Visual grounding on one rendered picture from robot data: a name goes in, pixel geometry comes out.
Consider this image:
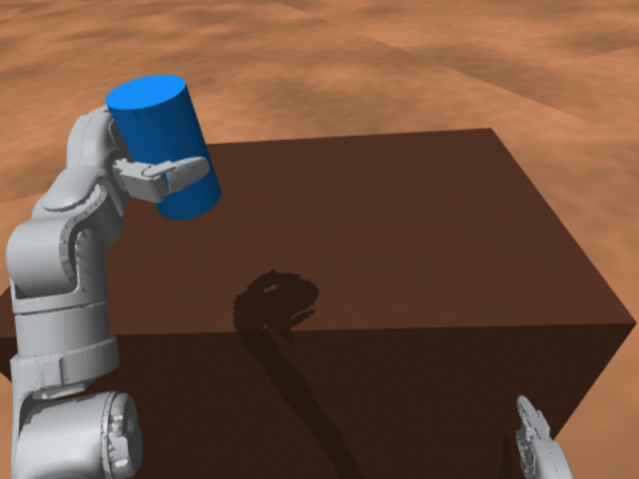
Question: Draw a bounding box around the left robot hand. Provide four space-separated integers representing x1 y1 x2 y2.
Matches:
66 105 210 203

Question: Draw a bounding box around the can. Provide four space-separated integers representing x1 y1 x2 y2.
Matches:
105 75 222 220

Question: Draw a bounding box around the right robot hand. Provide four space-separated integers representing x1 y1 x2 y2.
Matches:
515 395 575 479

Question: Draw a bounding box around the left robot arm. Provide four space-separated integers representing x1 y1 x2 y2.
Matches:
5 165 143 479

